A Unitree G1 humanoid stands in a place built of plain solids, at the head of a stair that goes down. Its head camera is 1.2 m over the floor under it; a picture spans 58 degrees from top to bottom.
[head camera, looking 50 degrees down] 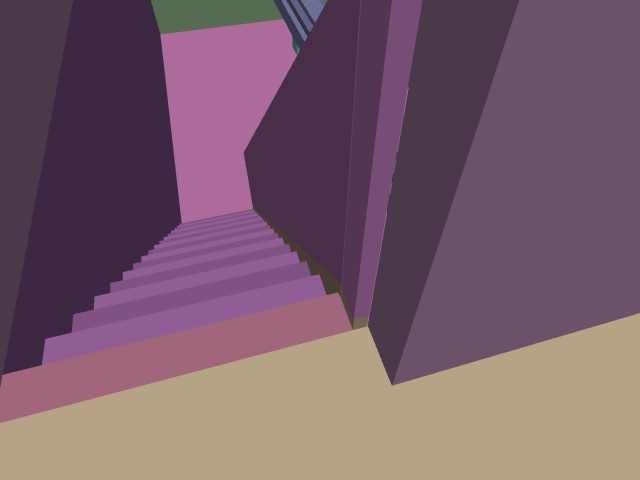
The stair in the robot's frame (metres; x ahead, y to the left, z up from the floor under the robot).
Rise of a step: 0.20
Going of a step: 0.22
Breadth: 1.01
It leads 16 degrees to the left of straight ahead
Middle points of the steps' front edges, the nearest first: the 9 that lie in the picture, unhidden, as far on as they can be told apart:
0.64 0.42 0.00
0.86 0.49 -0.19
1.07 0.55 -0.39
1.28 0.61 -0.59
1.50 0.67 -0.78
1.71 0.73 -0.98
1.92 0.79 -1.17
2.14 0.86 -1.37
2.35 0.92 -1.56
